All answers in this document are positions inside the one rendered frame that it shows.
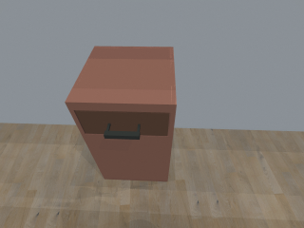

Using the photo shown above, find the cabinet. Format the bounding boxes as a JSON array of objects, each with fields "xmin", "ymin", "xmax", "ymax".
[{"xmin": 65, "ymin": 46, "xmax": 177, "ymax": 182}]

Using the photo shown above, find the drawer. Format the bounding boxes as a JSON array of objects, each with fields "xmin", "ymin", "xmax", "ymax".
[{"xmin": 75, "ymin": 110, "xmax": 170, "ymax": 136}]

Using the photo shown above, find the handle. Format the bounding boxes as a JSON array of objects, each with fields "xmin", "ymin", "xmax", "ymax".
[{"xmin": 104, "ymin": 123, "xmax": 141, "ymax": 140}]

